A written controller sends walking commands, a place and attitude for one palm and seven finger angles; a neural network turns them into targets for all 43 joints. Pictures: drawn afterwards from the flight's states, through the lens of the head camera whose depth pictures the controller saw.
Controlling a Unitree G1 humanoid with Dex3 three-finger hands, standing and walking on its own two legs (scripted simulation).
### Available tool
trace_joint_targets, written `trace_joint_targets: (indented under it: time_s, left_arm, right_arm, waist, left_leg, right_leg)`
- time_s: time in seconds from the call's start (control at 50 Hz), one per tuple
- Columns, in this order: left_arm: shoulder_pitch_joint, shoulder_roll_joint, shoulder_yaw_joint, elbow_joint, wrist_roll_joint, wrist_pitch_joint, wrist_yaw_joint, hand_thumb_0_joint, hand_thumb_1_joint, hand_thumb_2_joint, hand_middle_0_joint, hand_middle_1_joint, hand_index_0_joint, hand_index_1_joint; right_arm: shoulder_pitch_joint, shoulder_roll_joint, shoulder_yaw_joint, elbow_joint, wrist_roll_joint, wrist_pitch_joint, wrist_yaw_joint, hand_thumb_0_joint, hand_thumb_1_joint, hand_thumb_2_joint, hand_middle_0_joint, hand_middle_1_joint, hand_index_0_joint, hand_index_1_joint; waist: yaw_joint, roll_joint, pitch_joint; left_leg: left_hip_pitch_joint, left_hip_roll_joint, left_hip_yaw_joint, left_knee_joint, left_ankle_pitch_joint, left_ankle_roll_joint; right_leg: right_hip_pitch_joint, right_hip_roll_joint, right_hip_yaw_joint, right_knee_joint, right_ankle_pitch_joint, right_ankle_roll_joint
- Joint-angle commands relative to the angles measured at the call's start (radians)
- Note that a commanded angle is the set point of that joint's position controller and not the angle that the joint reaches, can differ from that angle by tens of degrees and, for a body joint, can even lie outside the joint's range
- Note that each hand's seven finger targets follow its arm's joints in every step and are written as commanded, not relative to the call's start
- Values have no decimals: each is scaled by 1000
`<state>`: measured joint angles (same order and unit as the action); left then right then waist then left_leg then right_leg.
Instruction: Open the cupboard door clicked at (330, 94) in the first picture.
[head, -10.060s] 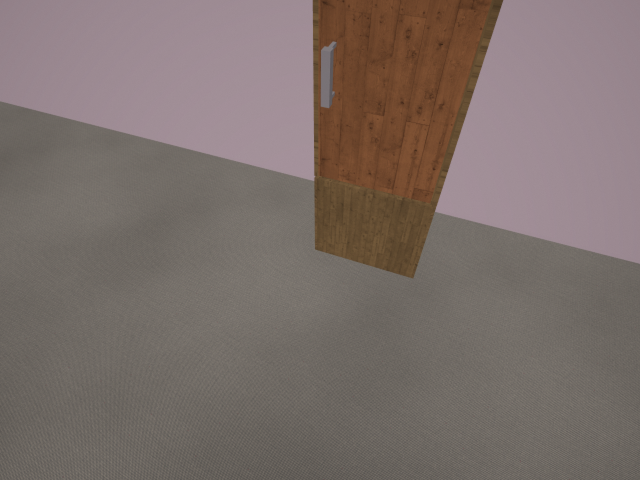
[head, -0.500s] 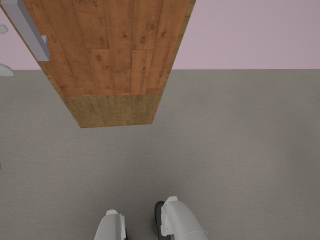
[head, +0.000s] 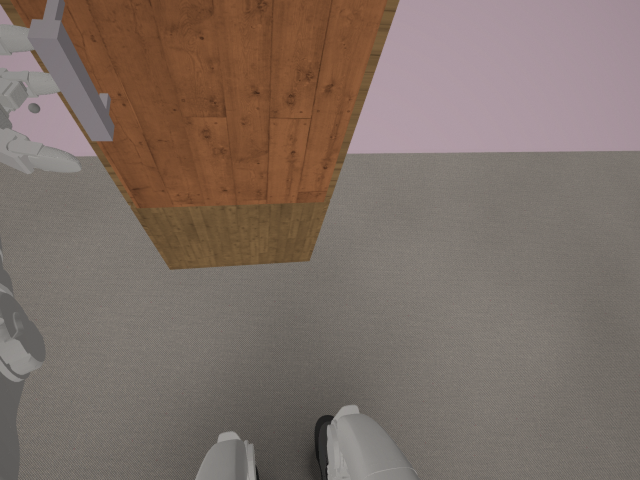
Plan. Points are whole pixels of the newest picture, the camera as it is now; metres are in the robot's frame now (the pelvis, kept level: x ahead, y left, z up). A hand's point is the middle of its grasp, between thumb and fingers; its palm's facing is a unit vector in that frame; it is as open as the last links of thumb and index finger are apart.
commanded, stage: slide the fingers in behind the handle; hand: left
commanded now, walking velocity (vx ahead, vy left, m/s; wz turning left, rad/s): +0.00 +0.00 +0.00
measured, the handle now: (81, 74) +0.57 +0.22 +0.08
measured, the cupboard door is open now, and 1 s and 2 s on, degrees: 0 0 0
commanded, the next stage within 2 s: close the thumb around the handle in 1.08 s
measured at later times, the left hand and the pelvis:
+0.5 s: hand (73, 110) +0.51 +0.22 +0.08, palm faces -0.01 -1.00 -0.01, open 14.0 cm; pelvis +0.00 -0.01 +0.00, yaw +1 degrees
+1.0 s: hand (84, 108) +0.52 +0.22 +0.08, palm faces +0.00 -1.00 -0.01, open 13.9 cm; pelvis +0.00 -0.01 +0.00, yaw +0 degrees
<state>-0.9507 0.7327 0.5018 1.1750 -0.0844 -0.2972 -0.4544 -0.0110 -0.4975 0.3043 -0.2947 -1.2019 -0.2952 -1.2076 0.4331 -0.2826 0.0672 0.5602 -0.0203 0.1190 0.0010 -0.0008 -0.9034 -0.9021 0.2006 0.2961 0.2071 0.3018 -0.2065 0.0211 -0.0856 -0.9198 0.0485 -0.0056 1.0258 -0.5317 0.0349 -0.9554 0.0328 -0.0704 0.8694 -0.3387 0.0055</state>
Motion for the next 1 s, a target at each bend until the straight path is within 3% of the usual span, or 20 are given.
trace_joint_targets:
  time_s: [0.0,0.08,0.12,0.14,0.2,0.24,0.32,0.42,0.5,0.54,0.58,0.68,0.74,0.76,0.78,0.82,0.84,0.9,0.92,0.98]
  left_arm:
    - [-388,239,5,-234,-45,-80,14,0,-500,300,-300,-1200,-300,-1200]
    - [-406,208,-18,-188,-41,-75,30,0,-500,300,-300,-1200,-300,-1200]
    - [-425,223,-8,-216,-32,-90,43,0,-500,300,-300,-1200,-300,-1200]
    - [-426,241,9,-212,-30,-94,49,0,-500,300,-300,-1200,-300,-1200]
    - [-411,212,-13,-177,-30,-96,49,0,-500,300,-300,-1200,-300,-1200]
    - [-413,230,4,-207,-29,-109,51,0,-500,300,-300,-1200,-300,-1200]
    - [-423,174,-34,-192,-33,-108,57,0,-500,300,-300,-1200,-300,-1200]
    - [-449,195,-13,-223,-30,-116,76,0,-500,300,-300,-1200,-300,-1200]
    - [-441,167,-31,-173,-20,-102,92,0,-500,300,-300,-1200,-300,-1200]
    - [-467,152,-45,-187,-17,-107,99,0,-500,300,-300,-1200,-300,-1200]
    - [-453,179,-25,-199,-9,-111,107,0,-500,300,-300,-1200,-300,-1200]
    - [-461,147,-45,-205,-14,-118,111,0,-500,300,-300,-1200,-300,-1200]
    - [-466,187,-16,-205,-11,-121,113,0,-500,300,-300,-1200,-300,-1200]
    - [-466,157,-36,-194,-14,-118,111,0,-500,300,-300,-1200,-300,-1200]
    - [-453,163,-29,-184,-14,-117,112,0,-500,300,-300,-1200,-300,-1200]
    - [-444,184,-10,-205,-17,-125,112,0,-500,300,-300,-1200,-300,-1200]
    - [-439,165,-25,-208,-16,-125,109,0,-500,300,-300,-1200,-300,-1200]
    - [-425,143,-37,-183,-25,-118,105,0,-500,300,-300,-1200,-300,-1200]
    - [-425,169,-14,-183,-28,-122,106,0,-500,300,-300,-1200,-300,-1200]
    - [-416,140,-43,-194,-19,-118,105,0,-500,300,-300,-1200,-300,-1200]
  right_arm:
    - [193,-198,-76,-21,-1,-2,-16,0,-900,-900,200,300,200,300]
    - [185,-195,-74,-17,2,-6,-18,0,-900,-900,200,300,200,300]
    - [185,-194,-72,-25,-1,-9,-21,0,-900,-900,200,300,200,300]
    - [185,-192,-75,-20,-3,-11,-20,0,-900,-900,200,300,200,300]
    - [174,-189,-71,-23,0,-16,-19,0,-900,-900,200,300,200,300]
    - [174,-189,-74,-27,0,-19,-21,0,-900,-900,200,300,200,300]
    - [172,-185,-73,-24,2,-23,-21,0,-900,-900,200,300,200,300]
    - [180,-188,-76,-19,-2,-31,-23,0,-900,-900,200,300,200,300]
    - [179,-183,-74,-10,-2,-30,-18,0,-900,-900,200,300,200,300]
    - [179,-181,-74,-13,-2,-32,-19,0,-900,-900,200,300,200,300]
    - [184,-183,-75,-11,-3,-33,-18,0,-900,-900,200,300,200,300]
    - [184,-180,-78,-5,-3,-37,-16,0,-900,-900,200,300,200,300]
    - [188,-184,-77,-3,-4,-37,-18,0,-900,-900,200,300,200,300]
    - [185,-179,-77,-3,-3,-38,-17,0,-900,-900,200,300,200,300]
    - [187,-181,-76,-3,-4,-38,-16,0,-900,-900,200,300,200,300]
    - [191,-184,-78,-9,-5,-39,-18,0,-900,-900,200,300,200,300]
    - [187,-181,-77,-10,-3,-38,-17,0,-900,-900,200,300,200,300]
    - [182,-180,-79,-5,-1,-39,-15,0,-900,-900,200,300,200,300]
    - [186,-184,-77,-8,-3,-39,-17,0,-900,-900,200,300,200,300]
    - [182,-180,-79,-11,-1,-38,-16,0,-900,-900,200,300,200,300]
  waist:
    - [5,214,-504]
    - [-9,163,-456]
    - [1,197,-478]
    - [5,186,-502]
    - [0,150,-464]
    - [14,191,-520]
    - [-3,163,-481]
    - [7,177,-536]
    - [-1,156,-487]
    - [-9,162,-502]
    - [8,184,-520]
    - [-3,171,-508]
    - [4,174,-530]
    - [-3,185,-511]
    - [0,149,-502]
    - [6,157,-522]
    - [10,189,-536]
    - [0,150,-496]
    - [4,142,-492]
    - [8,169,-501]
  left_leg:
    - [395,3,-66,-115,697,-44]
    - [326,-6,-56,-122,597,-28]
    - [327,-12,-54,-122,603,-28]
    - [335,-10,-55,-118,614,-31]
    - [278,-14,-44,-119,553,-23]
    - [312,-16,-43,-115,586,-26]
    - [306,-15,-49,-120,568,-22]
    - [320,-17,-52,-115,578,-26]
    - [276,-19,-45,-121,528,-22]
    - [279,-20,-43,-120,523,-19]
    - [291,-21,-44,-120,535,-23]
    - [285,-21,-40,-122,528,-20]
    - [289,-20,-43,-120,536,-20]
    - [284,-22,-37,-120,528,-19]
    - [264,-21,-39,-123,511,-17]
    - [286,-21,-42,-123,549,-17]
    - [304,-21,-42,-124,568,-24]
    - [277,-20,-37,-123,531,-19]
    - [270,-20,-38,-124,539,-16]
    - [290,-21,-38,-128,546,-21]
  right_leg:
    - [266,33,11,-30,345,-32]
    - [277,29,18,-33,329,-29]
    - [292,26,23,-23,344,-36]
    - [304,26,26,-22,355,-33]
    - [323,24,31,-23,348,-32]
    - [333,22,37,-16,365,-33]
    - [312,23,30,-21,347,-34]
    - [325,21,34,-13,355,-35]
    - [321,20,34,-21,336,-31]
    - [322,19,38,-21,339,-30]
    - [328,18,39,-17,342,-33]
    - [335,18,41,-22,353,-31]
    - [341,18,43,-18,357,-32]
    - [335,18,43,-23,354,-31]
    - [348,19,42,-24,349,-31]
    - [356,20,41,-18,374,-35]
    - [345,18,39,-16,374,-33]
    - [343,20,40,-24,361,-30]
    - [353,21,41,-22,372,-34]
    - [338,18,39,-22,363,-31]
